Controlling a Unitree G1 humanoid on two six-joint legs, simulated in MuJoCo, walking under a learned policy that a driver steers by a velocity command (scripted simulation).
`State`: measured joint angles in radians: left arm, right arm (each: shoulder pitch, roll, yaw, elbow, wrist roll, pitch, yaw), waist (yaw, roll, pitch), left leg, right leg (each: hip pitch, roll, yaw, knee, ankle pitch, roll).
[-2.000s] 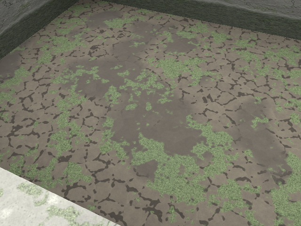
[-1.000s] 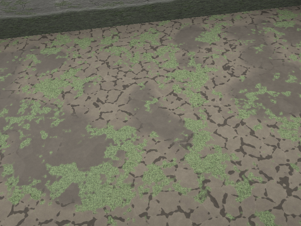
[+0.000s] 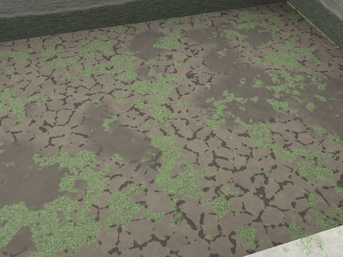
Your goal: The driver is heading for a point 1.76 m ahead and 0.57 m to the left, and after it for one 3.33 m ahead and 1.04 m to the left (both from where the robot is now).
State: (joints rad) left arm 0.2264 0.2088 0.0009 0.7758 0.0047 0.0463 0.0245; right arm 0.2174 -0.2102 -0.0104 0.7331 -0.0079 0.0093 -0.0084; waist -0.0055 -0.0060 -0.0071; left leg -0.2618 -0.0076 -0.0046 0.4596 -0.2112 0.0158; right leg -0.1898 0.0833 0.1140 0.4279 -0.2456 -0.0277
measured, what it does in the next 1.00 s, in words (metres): walks ahead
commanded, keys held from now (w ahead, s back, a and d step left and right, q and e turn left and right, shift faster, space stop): no key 0.40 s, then w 0.60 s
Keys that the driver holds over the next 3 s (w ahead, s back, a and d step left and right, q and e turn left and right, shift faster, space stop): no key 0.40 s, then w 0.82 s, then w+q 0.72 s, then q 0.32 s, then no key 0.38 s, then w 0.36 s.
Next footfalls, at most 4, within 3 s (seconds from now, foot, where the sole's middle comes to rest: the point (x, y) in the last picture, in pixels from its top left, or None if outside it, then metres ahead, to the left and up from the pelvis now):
1.02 left None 0.23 0.06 -0.78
1.36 right None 0.26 -0.18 -0.78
1.68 left None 0.20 0.02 -0.78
1.96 right None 0.28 -0.14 -0.78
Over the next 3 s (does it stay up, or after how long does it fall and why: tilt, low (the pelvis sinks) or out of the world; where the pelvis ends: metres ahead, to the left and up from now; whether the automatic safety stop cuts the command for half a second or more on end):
stays up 0.21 -0.04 -0.01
